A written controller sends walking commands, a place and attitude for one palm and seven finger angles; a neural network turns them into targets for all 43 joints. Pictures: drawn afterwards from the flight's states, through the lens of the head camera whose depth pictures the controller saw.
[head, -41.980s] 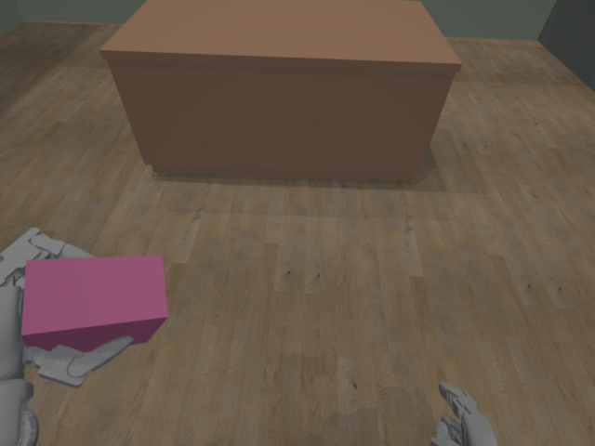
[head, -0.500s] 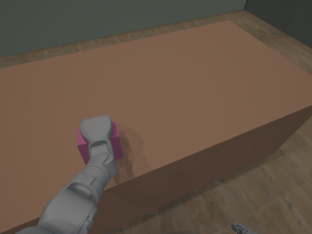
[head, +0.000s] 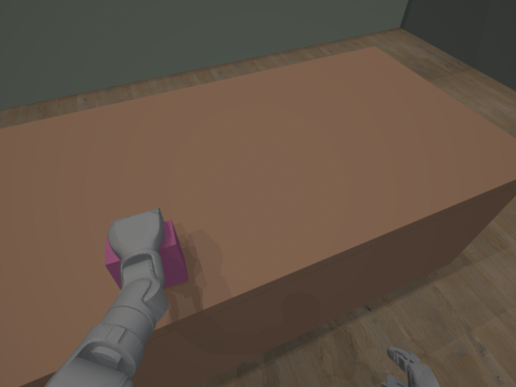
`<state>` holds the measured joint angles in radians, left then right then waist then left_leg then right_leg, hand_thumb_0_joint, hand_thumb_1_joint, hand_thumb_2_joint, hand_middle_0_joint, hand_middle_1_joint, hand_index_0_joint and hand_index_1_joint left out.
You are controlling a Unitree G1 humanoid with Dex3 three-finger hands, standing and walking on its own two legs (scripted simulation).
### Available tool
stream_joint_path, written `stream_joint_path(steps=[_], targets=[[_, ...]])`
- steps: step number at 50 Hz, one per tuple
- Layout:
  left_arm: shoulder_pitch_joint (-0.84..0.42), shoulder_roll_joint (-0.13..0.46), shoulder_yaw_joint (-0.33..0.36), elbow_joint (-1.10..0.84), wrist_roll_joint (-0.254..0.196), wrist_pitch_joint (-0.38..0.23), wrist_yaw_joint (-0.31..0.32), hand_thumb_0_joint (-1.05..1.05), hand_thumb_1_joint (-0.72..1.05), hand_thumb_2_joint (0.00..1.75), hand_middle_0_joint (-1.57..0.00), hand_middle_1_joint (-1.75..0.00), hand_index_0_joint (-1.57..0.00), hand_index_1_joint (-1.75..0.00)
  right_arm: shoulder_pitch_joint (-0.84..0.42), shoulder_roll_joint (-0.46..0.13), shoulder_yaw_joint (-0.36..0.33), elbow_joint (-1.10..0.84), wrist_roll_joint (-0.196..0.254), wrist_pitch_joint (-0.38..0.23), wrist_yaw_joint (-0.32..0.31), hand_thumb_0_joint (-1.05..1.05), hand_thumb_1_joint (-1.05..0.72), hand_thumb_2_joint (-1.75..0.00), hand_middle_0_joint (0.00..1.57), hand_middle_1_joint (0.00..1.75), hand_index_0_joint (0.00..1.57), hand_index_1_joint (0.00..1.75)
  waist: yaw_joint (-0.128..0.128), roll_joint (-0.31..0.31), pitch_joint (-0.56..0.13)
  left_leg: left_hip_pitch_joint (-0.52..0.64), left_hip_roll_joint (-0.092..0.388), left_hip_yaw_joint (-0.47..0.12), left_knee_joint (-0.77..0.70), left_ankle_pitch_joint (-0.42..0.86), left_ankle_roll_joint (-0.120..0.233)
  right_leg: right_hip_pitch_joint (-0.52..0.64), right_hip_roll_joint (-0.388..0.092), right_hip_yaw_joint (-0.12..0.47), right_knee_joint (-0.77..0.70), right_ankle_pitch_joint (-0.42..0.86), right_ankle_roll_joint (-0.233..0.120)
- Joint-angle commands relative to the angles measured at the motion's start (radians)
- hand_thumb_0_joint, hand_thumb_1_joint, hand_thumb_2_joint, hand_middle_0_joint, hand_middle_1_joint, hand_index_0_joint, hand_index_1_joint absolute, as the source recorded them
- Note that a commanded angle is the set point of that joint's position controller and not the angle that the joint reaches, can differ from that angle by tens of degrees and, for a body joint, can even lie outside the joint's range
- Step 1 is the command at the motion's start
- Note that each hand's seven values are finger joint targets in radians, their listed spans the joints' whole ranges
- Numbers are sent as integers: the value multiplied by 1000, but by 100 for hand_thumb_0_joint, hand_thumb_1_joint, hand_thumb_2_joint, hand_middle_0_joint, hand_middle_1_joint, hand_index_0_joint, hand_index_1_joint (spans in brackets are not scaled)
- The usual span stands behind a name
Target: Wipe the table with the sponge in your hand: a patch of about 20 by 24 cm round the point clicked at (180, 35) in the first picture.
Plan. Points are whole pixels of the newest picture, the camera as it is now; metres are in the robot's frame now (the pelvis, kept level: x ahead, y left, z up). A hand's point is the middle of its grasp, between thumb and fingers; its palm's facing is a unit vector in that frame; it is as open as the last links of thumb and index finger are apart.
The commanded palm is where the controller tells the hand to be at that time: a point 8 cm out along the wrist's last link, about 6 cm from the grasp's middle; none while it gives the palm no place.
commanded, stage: slide back across to the middle lane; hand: left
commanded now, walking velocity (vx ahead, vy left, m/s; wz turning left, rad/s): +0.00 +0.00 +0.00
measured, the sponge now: (151, 265) +0.34 +0.23 -0.06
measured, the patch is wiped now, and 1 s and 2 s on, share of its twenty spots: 0.85 0.85 0.85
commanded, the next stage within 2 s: wipe forward along the middle lane in 0.08 s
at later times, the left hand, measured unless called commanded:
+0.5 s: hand (130, 253) +0.34 +0.26 -0.02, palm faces -0.13 -0.04 -0.99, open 10.4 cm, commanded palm +0.34 +0.26 +0.01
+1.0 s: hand (124, 230) +0.39 +0.29 -0.02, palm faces -0.14 -0.01 -0.99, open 10.4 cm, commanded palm +0.39 +0.29 +0.01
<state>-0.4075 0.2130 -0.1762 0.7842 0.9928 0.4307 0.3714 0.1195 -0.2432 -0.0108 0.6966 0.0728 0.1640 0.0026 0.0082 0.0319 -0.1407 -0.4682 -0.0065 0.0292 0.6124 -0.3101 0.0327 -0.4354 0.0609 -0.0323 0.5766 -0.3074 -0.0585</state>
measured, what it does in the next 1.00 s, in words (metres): shifts its weight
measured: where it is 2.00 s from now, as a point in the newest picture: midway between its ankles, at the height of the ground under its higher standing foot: outside the picture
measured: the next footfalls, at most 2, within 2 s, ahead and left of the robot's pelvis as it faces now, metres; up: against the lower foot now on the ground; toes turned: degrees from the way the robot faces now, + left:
none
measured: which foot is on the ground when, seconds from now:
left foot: down 0.00-1.00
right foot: down 0.00-1.00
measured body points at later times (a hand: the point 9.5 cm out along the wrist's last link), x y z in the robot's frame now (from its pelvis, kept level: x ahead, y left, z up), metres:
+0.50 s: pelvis -0.02 -0.01 -0.01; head +0.02 -0.02 +0.44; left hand +0.35 +0.26 +0.03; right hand +0.12 -0.26 -0.14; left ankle -0.01 +0.10 -0.73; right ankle -0.02 -0.08 -0.73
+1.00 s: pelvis -0.05 -0.01 -0.03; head +0.03 -0.01 +0.41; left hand +0.39 +0.28 +0.03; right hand -0.02 -0.29 -0.16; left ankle -0.01 +0.10 -0.73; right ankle -0.02 -0.08 -0.73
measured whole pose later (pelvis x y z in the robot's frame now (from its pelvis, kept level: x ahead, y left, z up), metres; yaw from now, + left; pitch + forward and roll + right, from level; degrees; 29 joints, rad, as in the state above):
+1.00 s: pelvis -0.05 -0.01 -0.03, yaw -1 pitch +19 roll -2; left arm -0.82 0.51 0.02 1.25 1.04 0.21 0.35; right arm 0.31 -0.28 -0.01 0.75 0.06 0.05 -0.01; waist -0.11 0.06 -0.16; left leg -0.87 0.03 -0.01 0.87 -0.33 0.03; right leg -0.81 0.10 -0.08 0.79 -0.30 -0.08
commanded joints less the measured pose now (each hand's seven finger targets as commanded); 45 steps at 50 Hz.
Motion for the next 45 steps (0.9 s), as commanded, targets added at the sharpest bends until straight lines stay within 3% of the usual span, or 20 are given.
stream_joint_path(steps=[1, 3, 6, 9, 10, 15, 16, 18, 22, 25, 26, 29, 31, 32, 35, 37, 38, 41, 43, 45], targets=[[-178, 258, 106, -101, 39, 13, -4, 0, 10, 130, -120, -160, -120, -160, -74, -129, -40, -136, -4, -48, -16, 0, -90, -90, 20, 30, 20, 30, 30, -39, -229, 94, -27, -24, -41, 268, 4, 174, -28, 62, -53, 430, -8], [-178, 257, 95, -104, 43, -3, -9, 0, 10, 130, -120, -160, -120, -160, -64, -130, -39, -138, -5, -52, -20, 0, -90, -90, 20, 30, 20, 30, 16, -48, -206, 80, -30, -19, -37, 247, 7, 166, -30, 63, -55, 420, -2], [-159, 301, 133, -115, 50, -21, -17, 0, 10, 130, -120, -160, -120, -160, -68, -135, -42, -142, -4, -57, -23, 0, -90, -90, 20, 30, 20, 30, 28, -49, -219, 79, -32, -23, -34, 261, 7, 179, -31, 78, -55, 445, -4], [-117, 280, 119, -125, 53, -42, -20, 0, 10, 130, -120, -160, -120, -160, -56, -135, -46, -143, -2, -64, -20, 0, -90, -90, 20, 30, 20, 30, 23, -49, -240, 84, -32, -22, -19, 284, 9, 174, -32, 68, -40, 488, -2], [-151, 260, 95, -127, 53, -47, -21, 0, 10, 130, -120, -160, -120, -160, -51, -136, -48, -140, -4, -67, -21, 0, -90, -90, 20, 30, 20, 30, 0, -57, -208, 81, -28, -19, -15, 272, 10, 149, -31, 68, -43, 476, 0], [-215, 298, 125, -81, 63, -76, -12, 0, 10, 130, -120, -160, -120, -160, -20, -141, -54, -117, -7, -73, -25, 0, -90, -90, 20, 30, 20, 30, -7, -52, -222, 58, -25, -22, -1, 243, 12, 114, -28, 65, -35, 406, 0], [-245, 333, 152, -82, 65, -84, -10, 0, 10, 130, -120, -160, -120, -160, -18, -143, -51, -112, -8, -74, -26, 0, -90, -90, 20, 30, 20, 30, -2, -30, -229, 49, -26, -29, -1, 245, 9, 111, -26, 72, -31, 407, -5], [-268, 301, 127, -36, 67, -96, -2, 0, 10, 130, -120, -160, -120, -160, 0, -139, -54, -106, -9, -78, -28, 0, -90, -90, 20, 30, 20, 30, -18, -53, -208, 28, -23, -24, 6, 213, 13, 80, -26, 59, -26, 355, 3], [-375, 378, 177, 55, 77, -125, 18, 0, 10, 130, -120, -160, -120, -160, 30, -147, -52, -78, -11, -85, -36, 0, -90, -90, 20, 30, 20, 30, -29, -78, -203, -30, -20, -30, 20, 152, 13, 34, -26, 63, -22, 257, 9], [-433, 349, 136, 129, 90, -136, 28, 0, 10, 130, -120, -160, -120, -160, 58, -147, -52, -68, -12, -95, -36, 0, -90, -90, 20, 30, 20, 30, -53, -64, -183, -63, -17, -30, 32, 102, 12, -34, -22, 54, -17, 171, 10], [-456, 380, 168, 151, 86, -140, 34, 0, 10, 130, -120, -160, -120, -160, 65, -149, -52, -61, -14, -98, -34, 0, -90, -90, 20, 30, 20, 30, -50, -65, -196, -71, -14, -30, 36, 96, 12, -36, -21, 60, -17, 163, 9], [-516, 371, 136, 215, 79, -142, 42, 0, 10, 130, -120, -160, -120, -160, 89, -152, -48, -55, -12, -103, -32, 0, -90, -90, 20, 30, 20, 30, -72, -69, -195, -120, -14, -30, 58, 45, 14, -81, -22, 61, -13, 102, 17], [-539, 437, 189, 248, 77, -148, 49, 0, 10, 130, -120, -160, -120, -160, 110, -160, -48, -47, -16, -108, -31, 0, -90, -90, 20, 30, 20, 30, -69, -72, -230, -150, -11, -29, 74, 43, 15, -64, -21, 73, -3, 109, 17], [-548, 438, 179, 255, 74, -151, 50, 0, 10, 130, -120, -160, -120, -160, 124, -158, -47, -48, -14, -110, -31, 0, -90, -90, 20, 30, 20, 30, -71, -62, -257, -170, -15, -25, 86, 40, 17, -54, -23, 78, 5, 116, 21], [-574, 475, 187, 307, 80, -155, 48, 0, 10, 130, -120, -160, -120, -160, 147, -165, -45, -46, -16, -117, -31, 0, -90, -90, 20, 30, 20, 30, -91, -97, -230, -240, -13, -22, 113, -2, 19, -73, -21, 88, 6, 77, 26], [-595, 514, 206, 311, 77, -162, 46, 0, 10, 130, -120, -160, -120, -160, 163, -166, -44, -45, -14, -122, -28, 0, -90, -90, 20, 30, 20, 30, -82, -73, -275, -269, -16, -19, 126, -16, 20, -57, -23, 96, 12, 57, 28], [-611, 517, 198, 320, 81, -165, 45, 0, 10, 130, -120, -160, -120, -160, 170, -168, -45, -45, -16, -126, -28, 0, -90, -90, 20, 30, 20, 30, -96, -64, -254, -278, -13, -17, 133, -24, 21, -72, -22, 99, 12, 51, 27], [-629, 574, 233, 342, 79, -168, 38, 0, 10, 130, -120, -160, -120, -160, 186, -175, -43, -40, -17, -131, -24, 0, -90, -90, 20, 30, 20, 30, -90, -57, -278, -312, -10, -20, 147, -41, 21, -71, -21, 105, 19, 24, 25], [-647, 554, 196, 361, 88, -169, 31, 0, 10, 130, -120, -160, -120, -160, 201, -173, -42, -44, -14, -137, -22, 0, -90, -90, 20, 30, 20, 30, -108, -27, -242, -329, -11, -19, 152, -70, 23, -117, -18, 100, 17, -22, 26], [-665, 574, 203, 376, 95, -168, 27, 0, 10, 130, -120, -160, -120, -160, 215, -177, -41, -42, -15, -143, -20, 0, -90, -90, 20, 30, 20, 30, -109, -15, -243, -335, -9, -23, 155, -89, 23, -146, -13, 95, 21, -64, 23]])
